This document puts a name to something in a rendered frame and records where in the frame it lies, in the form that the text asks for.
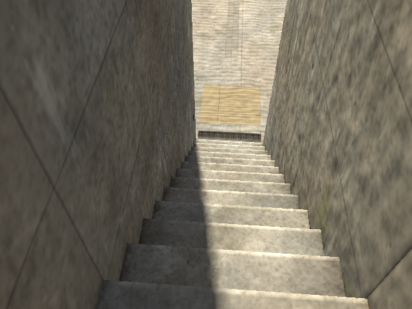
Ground stairs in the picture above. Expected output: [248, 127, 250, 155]
[119, 140, 345, 297]

